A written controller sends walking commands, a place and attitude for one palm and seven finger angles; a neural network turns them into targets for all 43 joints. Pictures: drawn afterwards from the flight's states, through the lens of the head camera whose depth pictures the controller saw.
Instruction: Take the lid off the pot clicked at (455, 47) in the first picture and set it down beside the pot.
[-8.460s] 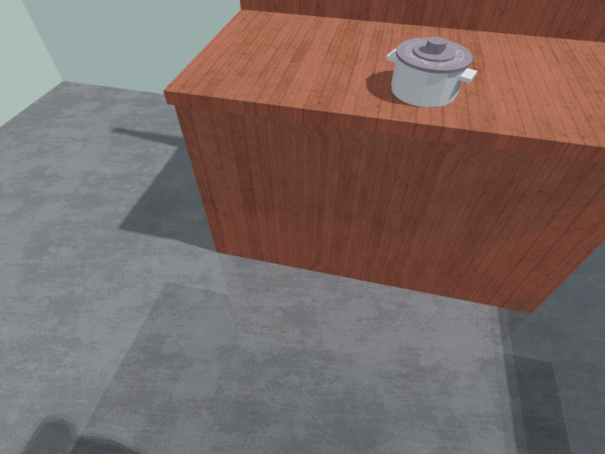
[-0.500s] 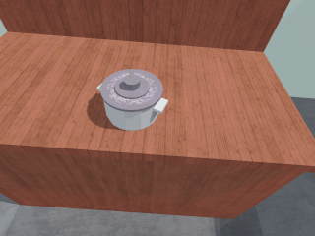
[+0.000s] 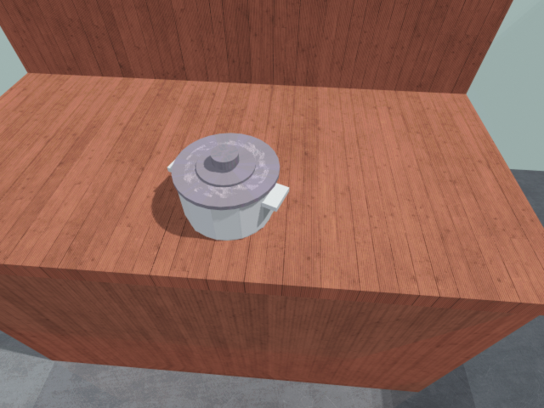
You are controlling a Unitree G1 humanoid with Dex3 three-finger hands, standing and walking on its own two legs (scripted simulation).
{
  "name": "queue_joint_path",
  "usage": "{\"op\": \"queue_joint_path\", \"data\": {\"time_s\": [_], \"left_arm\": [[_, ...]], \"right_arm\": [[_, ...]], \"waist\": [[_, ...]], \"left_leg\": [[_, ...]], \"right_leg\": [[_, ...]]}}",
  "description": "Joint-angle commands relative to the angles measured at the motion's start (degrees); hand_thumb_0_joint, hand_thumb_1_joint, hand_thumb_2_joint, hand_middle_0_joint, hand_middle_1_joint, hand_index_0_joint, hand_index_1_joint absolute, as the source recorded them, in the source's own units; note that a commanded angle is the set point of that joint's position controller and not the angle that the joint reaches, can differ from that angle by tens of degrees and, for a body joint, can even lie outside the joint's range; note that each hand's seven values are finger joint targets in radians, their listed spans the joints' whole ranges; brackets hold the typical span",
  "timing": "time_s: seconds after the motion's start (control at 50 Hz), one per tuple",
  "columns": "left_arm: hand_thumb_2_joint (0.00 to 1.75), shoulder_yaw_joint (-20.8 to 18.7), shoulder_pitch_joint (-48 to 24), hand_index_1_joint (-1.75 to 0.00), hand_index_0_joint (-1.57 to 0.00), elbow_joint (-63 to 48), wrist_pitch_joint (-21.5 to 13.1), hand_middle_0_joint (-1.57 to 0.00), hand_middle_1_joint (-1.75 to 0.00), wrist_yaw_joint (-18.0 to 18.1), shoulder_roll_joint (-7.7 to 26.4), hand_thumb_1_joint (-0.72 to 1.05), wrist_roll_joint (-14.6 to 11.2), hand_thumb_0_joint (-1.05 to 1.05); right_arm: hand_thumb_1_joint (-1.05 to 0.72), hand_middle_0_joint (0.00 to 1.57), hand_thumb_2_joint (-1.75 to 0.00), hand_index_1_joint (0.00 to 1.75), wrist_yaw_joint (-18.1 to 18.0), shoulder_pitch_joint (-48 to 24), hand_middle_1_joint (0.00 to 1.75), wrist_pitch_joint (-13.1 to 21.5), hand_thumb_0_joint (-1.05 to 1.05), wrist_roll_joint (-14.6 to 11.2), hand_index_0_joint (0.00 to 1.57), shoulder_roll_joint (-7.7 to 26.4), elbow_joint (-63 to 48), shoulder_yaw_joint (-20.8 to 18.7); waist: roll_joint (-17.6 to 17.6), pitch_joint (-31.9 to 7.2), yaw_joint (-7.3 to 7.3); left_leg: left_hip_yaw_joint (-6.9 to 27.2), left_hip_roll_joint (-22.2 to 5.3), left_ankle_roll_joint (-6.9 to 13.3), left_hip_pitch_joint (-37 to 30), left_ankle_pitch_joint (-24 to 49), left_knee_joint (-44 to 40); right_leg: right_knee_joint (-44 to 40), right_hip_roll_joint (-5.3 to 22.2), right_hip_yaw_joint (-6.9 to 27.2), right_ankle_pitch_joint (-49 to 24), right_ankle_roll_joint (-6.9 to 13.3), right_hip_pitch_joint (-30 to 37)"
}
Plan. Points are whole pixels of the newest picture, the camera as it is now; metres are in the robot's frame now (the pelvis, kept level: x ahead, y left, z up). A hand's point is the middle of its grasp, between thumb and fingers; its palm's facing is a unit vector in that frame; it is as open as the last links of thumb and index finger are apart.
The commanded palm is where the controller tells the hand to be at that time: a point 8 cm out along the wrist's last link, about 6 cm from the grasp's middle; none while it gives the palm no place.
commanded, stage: come to a stop and stand still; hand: left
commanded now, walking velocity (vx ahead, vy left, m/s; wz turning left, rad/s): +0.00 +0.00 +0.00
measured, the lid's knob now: (224, 156) +0.47 +0.12 +0.11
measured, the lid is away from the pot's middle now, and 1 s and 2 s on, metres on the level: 0.00 0.00 0.00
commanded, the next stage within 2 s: look again from close up in 0.38 s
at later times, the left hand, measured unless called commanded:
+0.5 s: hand out of the picture +0.03 +0.17 -0.17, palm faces -0.04 -0.97 -0.23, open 7.3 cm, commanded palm none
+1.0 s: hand out of the picture +0.02 +0.16 -0.17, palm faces -0.02 -0.98 -0.19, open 7.3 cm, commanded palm none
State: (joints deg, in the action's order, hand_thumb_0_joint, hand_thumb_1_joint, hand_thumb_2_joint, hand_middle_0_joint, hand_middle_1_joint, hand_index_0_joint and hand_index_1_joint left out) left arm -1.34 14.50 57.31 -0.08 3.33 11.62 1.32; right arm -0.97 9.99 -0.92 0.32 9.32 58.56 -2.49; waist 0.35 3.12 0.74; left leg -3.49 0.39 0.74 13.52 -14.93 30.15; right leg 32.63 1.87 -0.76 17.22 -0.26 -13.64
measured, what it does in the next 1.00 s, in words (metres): stands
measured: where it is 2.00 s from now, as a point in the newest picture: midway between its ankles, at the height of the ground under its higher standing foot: outside the picture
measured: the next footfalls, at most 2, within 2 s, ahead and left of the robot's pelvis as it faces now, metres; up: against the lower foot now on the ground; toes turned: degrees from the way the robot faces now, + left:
none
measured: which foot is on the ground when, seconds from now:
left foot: down 0.00-1.00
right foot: down 0.00-1.00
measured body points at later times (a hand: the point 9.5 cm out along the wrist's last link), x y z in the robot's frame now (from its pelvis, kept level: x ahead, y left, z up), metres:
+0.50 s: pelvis +0.00 -0.01 +0.00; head +0.02 -0.02 +0.45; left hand +0.04 +0.22 -0.15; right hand -0.01 -0.23 -0.16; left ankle +0.01 +0.11 -0.73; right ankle +0.00 -0.12 -0.73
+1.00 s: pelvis +0.02 -0.01 +0.01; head +0.05 -0.01 +0.46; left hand +0.02 +0.21 -0.15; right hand +0.03 -0.23 -0.15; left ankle +0.01 +0.11 -0.73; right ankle +0.00 -0.12 -0.73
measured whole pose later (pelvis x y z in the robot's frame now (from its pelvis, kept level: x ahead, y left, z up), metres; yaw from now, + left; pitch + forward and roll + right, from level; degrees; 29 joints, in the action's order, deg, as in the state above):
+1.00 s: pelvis +0.02 -0.01 +0.01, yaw -1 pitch -1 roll +0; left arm 1.5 16.1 61.4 -0.3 2.2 9.1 0.4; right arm -1.7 14.7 1.4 0.1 8.6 62.9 0.3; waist 0.7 3.7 0.0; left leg -3.7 -1.2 0.0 11.2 -14.6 26.3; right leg 27.1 0.2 -0.5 15.8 0.5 -10.8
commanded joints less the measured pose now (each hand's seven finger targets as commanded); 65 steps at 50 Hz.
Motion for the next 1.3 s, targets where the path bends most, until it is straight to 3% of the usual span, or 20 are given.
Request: {"op": "queue_joint_path", "data": {"time_s": [0.0,0.02,0.04,0.08,0.14,0.24,0.32,0.36,0.42,0.5,0.52,0.58,0.82,0.94,1.0,1.28], "left_arm": [[0.90,-0.46,2.23,-0.30,-0.20,-5.72,-0.64,-0.20,-0.30,0.46,7.26,0.90,-0.23,0.00],[0.90,-0.14,2.18,-0.30,-0.20,-5.38,-0.01,-0.20,-0.30,-0.03,6.77,0.90,-0.36,0.00],[0.90,0.09,2.26,-0.30,-0.20,-5.50,0.24,-0.20,-0.30,-0.23,6.31,0.90,-0.30,0.00],[0.90,0.64,1.63,-0.30,-0.20,-5.88,0.05,-0.20,-0.30,-0.67,6.48,0.90,-0.14,0.00],[0.90,0.46,1.21,-0.30,-0.20,-6.67,-0.14,-0.20,-0.30,-1.09,8.06,0.90,-0.27,0.00],[0.90,0.72,1.49,-0.30,-0.20,-6.45,-0.37,-0.20,-0.30,-1.26,7.76,0.90,-0.48,0.00],[0.90,0.96,2.49,-0.30,-0.20,-5.15,-0.70,-0.20,-0.30,-1.29,7.13,0.90,-0.66,0.00],[0.90,1.03,2.90,-0.30,-0.20,-4.33,-0.74,-0.20,-0.30,-1.17,6.62,0.90,-0.78,0.00],[0.90,1.12,3.50,-0.30,-0.20,-2.96,-0.79,-0.20,-0.30,-1.16,6.22,0.90,-0.87,0.00],[0.90,1.26,3.95,-0.30,-0.20,-1.30,-0.79,-0.20,-0.30,-1.08,5.30,0.90,-0.89,0.00],[0.90,1.23,3.94,-0.30,-0.20,-1.06,-0.79,-0.20,-0.30,-1.12,5.44,0.90,-0.91,0.00],[0.90,1.37,4.05,-0.30,-0.20,-0.32,-0.71,-0.20,-0.30,-1.08,4.80,0.90,-0.90,0.00],[0.90,1.55,5.57,-0.30,-0.20,1.81,-1.18,-0.20,-0.30,-0.97,3.72,0.90,-0.93,0.00],[0.90,1.77,6.06,-0.30,-0.20,2.41,-1.15,-0.20,-0.30,-0.93,3.32,0.90,-0.91,0.00],[0.90,1.76,6.09,-0.30,-0.20,2.53,-1.15,-0.20,-0.30,-0.92,3.19,0.90,-0.88,0.00],[0.90,1.98,7.17,-0.30,-0.20,3.69,-1.23,-0.20,-0.30,-0.82,2.44,0.90,-0.93,0.00]], "right_arm": [[-0.90,0.20,-0.90,0.30,0.22,3.80,0.30,1.81,0.00,0.22,0.20,7.13,-7.34,-0.08],[-0.90,0.20,-0.90,0.30,0.21,1.76,0.30,1.59,0.00,0.44,0.20,7.65,-8.07,0.16],[-0.90,0.20,-0.90,0.30,0.24,1.50,0.30,1.30,0.00,0.45,0.20,8.01,-9.20,0.27],[-0.90,0.20,-0.90,0.30,0.55,1.79,0.30,0.84,0.00,0.48,0.20,8.05,-9.66,0.48],[-0.90,0.20,-0.90,0.30,0.79,4.44,0.30,0.73,0.00,0.78,0.20,7.75,-9.12,0.82],[-0.90,0.20,-0.90,0.30,0.74,6.45,0.30,1.52,0.00,0.72,0.20,7.21,-7.77,1.33],[-0.90,0.20,-0.90,0.30,0.44,7.62,0.30,2.34,0.00,0.48,0.20,6.39,-5.96,1.75],[-0.90,0.20,-0.90,0.30,0.25,8.07,0.30,2.69,0.00,0.38,0.20,6.49,-4.86,1.92],[-0.90,0.20,-0.90,0.30,-0.08,8.78,0.30,2.90,0.00,0.24,0.20,5.74,-3.18,2.13],[-0.90,0.20,-0.90,0.30,-0.33,9.51,0.30,2.92,0.00,0.16,0.20,5.32,-1.49,2.22],[-0.90,0.20,-0.90,0.30,-0.39,9.52,0.30,2.87,0.00,0.13,0.20,5.02,-1.21,2.24],[-0.90,0.20,-0.90,0.30,-0.50,9.85,0.30,2.78,0.00,0.07,0.20,4.81,-0.32,2.30],[-0.90,0.20,-0.90,0.30,-0.92,9.61,0.30,3.12,0.00,-0.12,0.20,3.87,2.30,2.20],[-0.90,0.20,-0.90,0.30,-0.91,8.96,0.30,2.91,0.00,-0.18,0.20,3.95,2.80,2.30],[-0.90,0.20,-0.90,0.30,-0.94,9.29,0.30,3.05,0.00,-0.20,0.20,3.76,3.13,2.41],[-0.90,0.20,-0.90,0.30,-1.05,9.72,0.30,3.15,0.00,-0.34,0.20,3.36,4.35,2.58]], "waist": [[-5.39,-7.09,-1.02],[-6.35,-4.80,0.15],[-3.89,-0.80,0.01],[2.94,4.22,-0.63],[3.07,2.59,-1.47],[2.44,0.62,-1.28],[2.14,-1.52,-0.83],[-0.59,-2.22,-0.75],[-0.13,-2.57,-0.46],[-1.41,-1.92,-0.61],[0.07,-1.53,-0.56],[-0.26,-0.36,-0.81],[0.45,-1.71,-0.73],[0.63,0.26,-0.75],[-0.95,-0.69,-0.85],[-0.23,-0.11,-0.58]], "left_leg": [[7.04,-8.14,1.92,-2.38,16.60,-3.06],[8.46,-8.88,2.71,-1.40,11.53,-5.25],[9.67,-8.74,3.05,2.73,3.94,-6.36],[7.74,-6.15,1.71,6.40,-7.42,-6.83],[5.50,-4.39,0.81,3.07,-9.15,-5.54],[5.37,-4.89,0.74,2.56,-6.73,-6.47],[5.23,-5.70,0.85,0.87,-0.61,-6.80],[5.12,-6.03,0.67,0.25,2.36,-6.51],[5.16,-6.64,0.76,-0.39,5.61,-6.57],[4.76,-6.62,0.51,-1.20,6.20,-6.51],[4.97,-6.84,0.63,-1.18,6.38,-6.63],[4.79,-6.70,0.42,-1.14,5.15,-6.92],[4.85,-7.48,0.77,-4.67,11.46,-7.11],[4.76,-7.20,0.52,-3.87,8.94,-7.65],[4.74,-7.33,0.63,-4.67,10.16,-7.95],[5.04,-7.45,0.94,-4.54,10.85,-8.55]], "right_leg": [[-0.74,3.51,3.84,-11.89,2.67,-0.10],[-2.18,1.87,2.85,-3.35,2.24,-2.29],[-3.94,1.25,2.78,1.60,2.11,-3.18],[-8.19,2.46,6.19,7.53,2.77,-6.36],[-11.01,4.00,8.49,14.06,3.62,-9.41],[-10.46,3.60,7.97,10.50,3.32,-7.15],[-9.48,3.68,7.13,2.58,3.16,-3.83],[-8.50,3.89,7.02,-1.45,3.13,-2.60],[-8.11,3.79,6.02,-5.89,3.07,-0.60],[-8.50,4.05,6.39,-7.30,3.16,-0.69],[-8.84,3.97,5.97,-7.87,3.11,-0.19],[-9.40,4.08,6.32,-6.70,3.18,-0.91],[-9.83,4.39,5.71,-14.02,3.06,1.28],[-11.03,4.76,6.00,-12.89,2.91,0.86],[-10.94,4.67,5.93,-12.87,2.89,1.25],[-11.61,4.86,5.57,-13.48,2.60,2.08]]}}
